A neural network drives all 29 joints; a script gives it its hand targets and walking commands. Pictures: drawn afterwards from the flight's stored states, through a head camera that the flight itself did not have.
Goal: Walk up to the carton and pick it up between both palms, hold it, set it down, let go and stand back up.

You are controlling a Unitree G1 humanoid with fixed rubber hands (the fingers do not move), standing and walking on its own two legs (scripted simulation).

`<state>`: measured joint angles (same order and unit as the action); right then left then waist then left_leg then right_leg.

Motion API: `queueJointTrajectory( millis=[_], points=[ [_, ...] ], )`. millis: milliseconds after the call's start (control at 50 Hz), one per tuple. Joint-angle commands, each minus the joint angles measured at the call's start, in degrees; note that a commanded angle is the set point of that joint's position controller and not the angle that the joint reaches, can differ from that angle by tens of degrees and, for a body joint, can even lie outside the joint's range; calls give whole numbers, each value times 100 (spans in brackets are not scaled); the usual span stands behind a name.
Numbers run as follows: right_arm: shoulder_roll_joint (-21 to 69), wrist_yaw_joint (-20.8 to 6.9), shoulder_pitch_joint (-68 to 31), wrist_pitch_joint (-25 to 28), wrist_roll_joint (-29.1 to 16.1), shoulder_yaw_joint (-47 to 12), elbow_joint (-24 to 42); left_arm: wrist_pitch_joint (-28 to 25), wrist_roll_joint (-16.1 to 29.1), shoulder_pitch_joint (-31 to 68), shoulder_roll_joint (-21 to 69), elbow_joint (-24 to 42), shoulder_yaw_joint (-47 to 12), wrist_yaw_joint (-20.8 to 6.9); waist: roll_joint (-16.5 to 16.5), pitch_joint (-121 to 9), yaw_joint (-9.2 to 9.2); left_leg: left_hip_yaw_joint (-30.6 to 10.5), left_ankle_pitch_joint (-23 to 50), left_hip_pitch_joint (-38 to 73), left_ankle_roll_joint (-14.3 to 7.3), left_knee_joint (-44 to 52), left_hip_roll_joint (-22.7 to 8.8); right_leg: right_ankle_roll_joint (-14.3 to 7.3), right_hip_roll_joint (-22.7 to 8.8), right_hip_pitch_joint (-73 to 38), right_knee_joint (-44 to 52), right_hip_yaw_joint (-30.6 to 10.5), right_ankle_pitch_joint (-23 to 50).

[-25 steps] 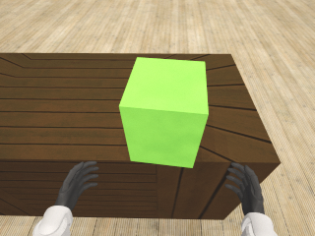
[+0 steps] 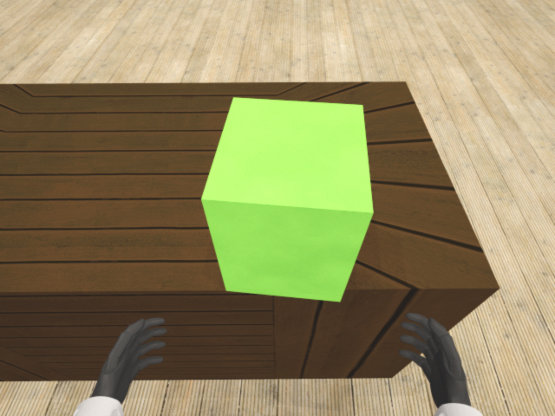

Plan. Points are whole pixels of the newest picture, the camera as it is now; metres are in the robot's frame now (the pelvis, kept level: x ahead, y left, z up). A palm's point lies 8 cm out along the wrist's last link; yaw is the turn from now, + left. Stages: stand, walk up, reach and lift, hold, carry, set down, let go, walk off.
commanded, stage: set down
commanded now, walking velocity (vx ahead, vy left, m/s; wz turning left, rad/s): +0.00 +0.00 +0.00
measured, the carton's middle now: (289, 204) +0.42 +0.02 +0.04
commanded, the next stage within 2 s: let go in 1.00 s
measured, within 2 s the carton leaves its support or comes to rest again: neither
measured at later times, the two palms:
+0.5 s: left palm (130, 391) +0.15 +0.23 -0.04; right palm (459, 396) +0.16 -0.21 -0.03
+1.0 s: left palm (143, 397) +0.15 +0.23 -0.07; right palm (460, 403) +0.15 -0.22 -0.07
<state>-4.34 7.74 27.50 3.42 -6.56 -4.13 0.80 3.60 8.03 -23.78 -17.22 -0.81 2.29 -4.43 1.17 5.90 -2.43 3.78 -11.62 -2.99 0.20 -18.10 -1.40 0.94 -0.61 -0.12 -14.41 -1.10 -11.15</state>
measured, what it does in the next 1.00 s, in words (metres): stands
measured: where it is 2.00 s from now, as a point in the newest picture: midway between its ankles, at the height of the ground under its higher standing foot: outside the picture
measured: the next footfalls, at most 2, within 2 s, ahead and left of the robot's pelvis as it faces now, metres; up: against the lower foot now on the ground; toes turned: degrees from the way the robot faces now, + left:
none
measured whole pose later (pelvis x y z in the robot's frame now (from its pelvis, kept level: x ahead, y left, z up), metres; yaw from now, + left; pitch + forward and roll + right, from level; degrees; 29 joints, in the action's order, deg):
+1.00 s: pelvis +0.00 -0.01 +0.00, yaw +0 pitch -3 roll +0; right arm -8.8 0.1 14.0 11.0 -0.1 0.8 -32.5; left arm 4.5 1.6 -14.4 -13.5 -23.9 0.5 -0.8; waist 0.9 4.5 -1.5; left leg 3.9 -12.2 -4.8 1.0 -19.9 -2.2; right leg 0.3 0.1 2.8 -18.3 -1.3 -12.7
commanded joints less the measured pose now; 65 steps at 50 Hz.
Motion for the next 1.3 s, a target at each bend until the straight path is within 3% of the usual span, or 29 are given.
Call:
queueJointTrajectory(
  millis=[0, 20, 40, 100, 120, 160, 200, 240, 300, 340, 380, 420, 500, 620, 660, 700, 740, 760, 800, 840, 860, 880, 900, 940, 960, 1020, 1120, 1220, 1280],
  points=[
    [-207, -5, 8, 246, 16, 214, 922, -285, 192, 62, -575, 886, 103, 17, -354, -582, 45, -63, 2473, 615, 302, -75, 116, -218, 158, 401, 179, 34, 1124],
    [-297, -69, -50, 308, 61, 361, 527, -237, 114, 159, -591, 701, 121, 48, -393, -692, 106, -64, 2382, 739, 307, -125, 115, -232, 159, 493, 152, 45, 1136],
    [-285, -49, -146, 383, -17, 380, 976, -354, 260, 334, -778, 1080, 151, 85, -284, -930, 59, 18, 2235, 607, 245, -102, 124, -195, 145, 468, 132, 5, 1006],
    [-449, -203, -455, 199, 190, 472, -217, -116, -81, 363, -435, -81, 178, 192, -653, -245, -34, -76, 1724, 372, 321, 23, 71, -295, 178, 718, 120, 30, 391],
    [-445, -194, -400, 220, 168, 473, -12, -90, -40, 373, -468, -62, 188, 125, -433, -255, 9, 11, 1470, 311, 246, 49, 110, -254, 171, 682, 160, 37, 318],
    [-458, -231, -539, 115, 157, 514, -261, -69, -28, 513, -378, -52, -25, 164, -616, -235, 70, -18, 1107, 117, 246, 225, 30, -290, 177, 543, 124, 37, 99],
    [-423, -291, -780, 59, 311, 512, -598, -14, -148, 877, -367, -490, 17, 177, -506, -241, 74, 9, 757, 178, 219, 235, 80, -254, 141, 680, 167, 62, -283],
    [-378, -198, -741, 115, 260, 543, 1, -130, 170, 775, -576, 4, -68, 185, 66, -600, 162, 51, 942, 145, 86, 172, 97, -114, 99, 414, 91, 30, 245],
    [-455, -275, -938, 163, 187, 523, 112, -221, 103, 1131, -692, 250, 133, 326, -235, -761, -33, 117, 915, 57, 76, 107, 155, -106, 67, 571, -42, 60, 210],
    [-436, -256, -930, 124, 266, 488, -208, -124, 123, 1092, -718, -334, 125, 263, 176, -608, 77, 118, 779, 54, -2, 97, 167, -55, 39, 594, 24, 6, 194],
    [-489, -290, -977, 6, 365, 379, -890, 83, -127, 1083, -499, -1043, 73, 187, -228, -332, 167, 124, 639, 179, 53, 89, 203, -111, 5, 887, 101, 26, -41],
    [-565, -288, -1155, -22, 406, 470, -1105, 151, -181, 1187, -577, -1042, 128, 137, -245, -253, 135, 71, 448, 38, 90, 122, 152, -153, 54, 838, 58, 54, -228],
    [-667, -349, -1177, 4, 560, 482, -1399, 261, -299, 1064, -454, -1310, 117, 122, -161, -325, 140, 80, 945, 278, 167, 55, 119, -118, 116, 814, 39, 125, 134],
    [-574, -415, -1113, 503, 365, 576, -887, -115, -181, 1108, -626, -242, 158, 327, -178, -875, 32, 116, 1640, 363, 199, -109, 140, -78, 156, 586, -118, 139, 867],
    [-686, -509, -1117, 424, 537, 508, -1763, 42, -436, 1056, -445, -1476, 142, 265, -200, -544, 139, 97, 1337, 382, 172, -120, 145, -97, 155, 897, -2, 100, 485],
    [-921, -620, -1361, 415, 577, 607, -2332, 191, -721, 1055, -178, -1869, 135, 313, -592, -305, 37, 80, 1112, 330, 226, -36, 126, -157, 210, 1117, -8, 175, 141],
    [-793, -551, -1296, 540, 584, 563, -2048, 105, -541, 1073, -295, -1498, 33, 251, -371, -642, 208, 113, 1423, 455, 260, -146, 134, -111, 150, 903, -31, 199, 649],
    [-832, -586, -1368, 612, 626, 513, -2125, 78, -525, 999, -328, -1630, 95, 231, -47, -701, 91, 117, 1530, 601, 255, -199, 162, -70, 223, 895, -39, 221, 647],
    [-729, -591, -1295, 798, 590, 577, -1815, -76, -448, 1193, -437, -1124, 122, 317, -44, -1057, 115, 187, 1914, 767, 247, -248, 137, -50, 225, 833, -77, 208, 1021],
    [-755, -668, -1397, 880, 559, 614, -2341, -136, -542, 1247, -317, -1176, 45, 415, -338, -1058, 107, 97, 2173, 705, 311, -358, 141, -77, 260, 775, -241, 223, 1211],
    [-993, -717, -1489, 869, 612, 630, -2631, -110, -643, 1146, -196, -1420, 115, 431, -286, -994, -10, 105, 2153, 800, 354, -319, 113, -96, 308, 908, -225, 260, 1060],
    [-907, -698, -1356, 953, 544, 664, -2371, -200, -535, 1086, -200, -1314, 26, 410, -126, -1149, 129, 86, 2180, 791, 277, -301, 125, -81, 267, 750, -184, 215, 1276],
    [-1007, -735, -1525, 953, 557, 617, -2620, -125, -625, 1044, -141, -1564, 52, 389, -153, -898, 44, 91, 2181, 838, 289, -289, 120, -80, 297, 975, -167, 250, 1171],
    [-973, -717, -1646, 986, 634, 729, -2725, -24, -609, 1180, -169, -1735, -36, 350, -161, -784, 184, 121, 1821, 724, 288, -297, 158, -116, 261, 1007, -68, 215, 855],
    [-1192, -791, -1696, 913, 767, 808, -3319, 57, -787, 1276, 88, -2018, -93, 410, -497, -558, 208, 76, 1748, 794, 405, -228, 100, -193, 330, 1192, -84, 310, 514],
    [-1193, -841, -1830, 922, 677, 705, -3411, 171, -820, 1341, 61, -2144, -91, 374, -433, -505, 125, 118, 1570, 857, 344, -198, 142, -155, 293, 1302, -38, 314, 470],
    [-1046, -751, -1870, 1009, 819, 707, -3230, 46, -656, 1621, -114, -2072, -11, 389, 184, -889, 178, 131, 1618, 780, 185, -323, 174, -23, 194, 980, -185, 264, 1083],
    [-1209, -831, -1958, 935, 807, 683, -3571, 104, -953, 1702, 33, -2281, 29, 436, -242, -702, 128, 161, 1300, 659, 243, -256, 182, -50, 186, 1087, -164, 290, 744],
    [-1152, -786, -2067, 978, 795, 707, -3535, 141, -878, 1654, -38, -2200, 49, 403, -91, -739, 193, 104, 1354, 692, 212, -305, 179, -28, 157, 1022, -188, 281, 1039]
  ],
)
